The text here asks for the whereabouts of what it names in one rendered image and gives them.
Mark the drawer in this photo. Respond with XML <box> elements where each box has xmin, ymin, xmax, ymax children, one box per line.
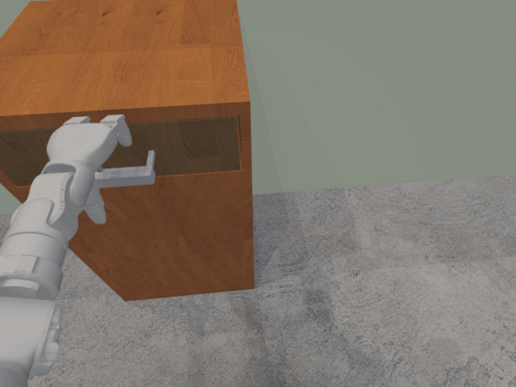
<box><xmin>0</xmin><ymin>116</ymin><xmax>240</xmax><ymax>186</ymax></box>

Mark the handle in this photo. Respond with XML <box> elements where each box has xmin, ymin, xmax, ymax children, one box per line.
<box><xmin>94</xmin><ymin>150</ymin><xmax>156</xmax><ymax>188</ymax></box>

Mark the robot left upper arm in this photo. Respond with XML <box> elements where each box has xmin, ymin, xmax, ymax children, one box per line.
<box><xmin>0</xmin><ymin>297</ymin><xmax>63</xmax><ymax>387</ymax></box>

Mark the robot left hand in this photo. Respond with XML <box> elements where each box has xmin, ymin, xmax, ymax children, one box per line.
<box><xmin>47</xmin><ymin>114</ymin><xmax>132</xmax><ymax>224</ymax></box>

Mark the cabinet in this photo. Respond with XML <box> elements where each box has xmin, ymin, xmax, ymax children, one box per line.
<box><xmin>0</xmin><ymin>0</ymin><xmax>255</xmax><ymax>302</ymax></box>

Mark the robot left forearm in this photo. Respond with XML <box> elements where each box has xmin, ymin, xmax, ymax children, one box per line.
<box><xmin>0</xmin><ymin>159</ymin><xmax>94</xmax><ymax>301</ymax></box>

